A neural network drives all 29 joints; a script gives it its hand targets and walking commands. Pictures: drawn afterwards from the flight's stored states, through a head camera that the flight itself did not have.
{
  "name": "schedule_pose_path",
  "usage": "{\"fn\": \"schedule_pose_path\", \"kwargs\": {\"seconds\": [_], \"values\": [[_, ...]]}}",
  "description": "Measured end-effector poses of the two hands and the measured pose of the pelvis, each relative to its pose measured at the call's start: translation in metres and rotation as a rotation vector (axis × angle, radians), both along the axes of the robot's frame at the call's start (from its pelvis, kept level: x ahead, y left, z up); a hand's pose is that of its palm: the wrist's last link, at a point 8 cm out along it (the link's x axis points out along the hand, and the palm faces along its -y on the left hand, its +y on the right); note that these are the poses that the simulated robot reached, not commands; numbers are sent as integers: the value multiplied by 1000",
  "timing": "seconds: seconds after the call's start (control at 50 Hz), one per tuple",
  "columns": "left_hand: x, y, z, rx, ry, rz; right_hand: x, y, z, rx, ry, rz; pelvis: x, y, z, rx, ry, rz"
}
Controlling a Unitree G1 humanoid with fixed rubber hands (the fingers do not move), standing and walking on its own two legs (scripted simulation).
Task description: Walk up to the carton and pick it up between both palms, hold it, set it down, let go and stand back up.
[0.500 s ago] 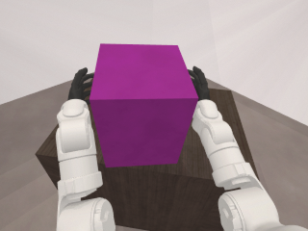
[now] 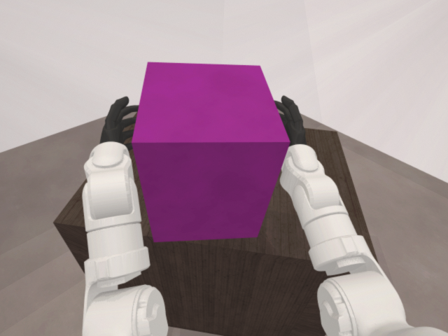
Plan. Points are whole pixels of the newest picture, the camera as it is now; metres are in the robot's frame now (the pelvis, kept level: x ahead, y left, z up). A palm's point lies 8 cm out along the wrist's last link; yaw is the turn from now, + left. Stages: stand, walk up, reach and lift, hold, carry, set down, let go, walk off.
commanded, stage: hold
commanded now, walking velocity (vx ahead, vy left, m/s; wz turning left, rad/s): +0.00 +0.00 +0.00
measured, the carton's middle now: (206, 155) +0.40 +0.00 +0.16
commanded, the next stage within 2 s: set down in 0.16 s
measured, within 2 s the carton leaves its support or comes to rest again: neither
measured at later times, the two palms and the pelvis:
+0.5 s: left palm (121, 141) +0.38 +0.14 +0.21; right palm (291, 139) +0.38 -0.15 +0.20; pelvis +0.01 +0.00 +0.00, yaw +1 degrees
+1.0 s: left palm (138, 157) +0.40 +0.12 +0.16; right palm (295, 153) +0.38 -0.17 +0.16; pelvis +0.02 +0.00 +0.00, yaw +0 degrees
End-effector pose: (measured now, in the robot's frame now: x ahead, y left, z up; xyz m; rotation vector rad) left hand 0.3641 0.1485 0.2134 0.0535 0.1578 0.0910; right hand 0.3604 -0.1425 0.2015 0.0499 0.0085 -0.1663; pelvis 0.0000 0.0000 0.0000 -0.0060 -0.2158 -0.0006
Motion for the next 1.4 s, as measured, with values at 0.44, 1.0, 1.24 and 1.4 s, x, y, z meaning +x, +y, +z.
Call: {"fn": "schedule_pose_path", "kwargs": {"seconds": [0.44, 1.0, 1.24, 1.4], "values": [[13, -6, 8, 28, -91, -24, 10, -4, 10, -17, -123, -16, 2, -1, 1, 4, 12, 6], [35, -25, -52, 49, -16, -58, 23, -24, -41, -61, -87, -39, 24, 1, 2, 0, 54, 6], [40, -30, -72, 38, 23, -67, 25, -29, -60, -59, -50, -53, 22, -2, 3, 2, 80, 7], [48, -40, -80, 42, 30, -82, 29, -38, -64, -65, -41, -64, 25, -5, 3, 1, 98, 1]]}}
